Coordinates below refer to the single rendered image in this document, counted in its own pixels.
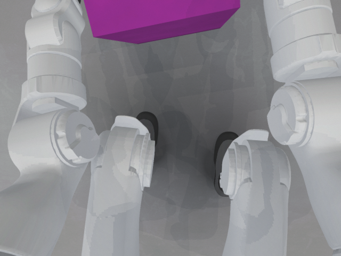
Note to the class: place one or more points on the right robot foot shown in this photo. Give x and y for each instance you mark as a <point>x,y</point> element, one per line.
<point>222,143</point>

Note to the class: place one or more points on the right robot forearm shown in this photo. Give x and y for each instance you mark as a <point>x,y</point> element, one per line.
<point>304,40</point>

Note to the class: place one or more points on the left robot forearm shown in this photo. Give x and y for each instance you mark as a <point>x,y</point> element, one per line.
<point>53,59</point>

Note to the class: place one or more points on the carton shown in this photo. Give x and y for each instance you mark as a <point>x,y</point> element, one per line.
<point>141,21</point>

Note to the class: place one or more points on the right robot upper arm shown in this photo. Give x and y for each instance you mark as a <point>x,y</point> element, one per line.
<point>306,116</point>

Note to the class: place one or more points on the left robot upper arm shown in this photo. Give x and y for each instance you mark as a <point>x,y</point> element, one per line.
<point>51,151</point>

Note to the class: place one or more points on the robot left thigh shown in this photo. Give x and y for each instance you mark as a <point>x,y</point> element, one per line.
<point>114,202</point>

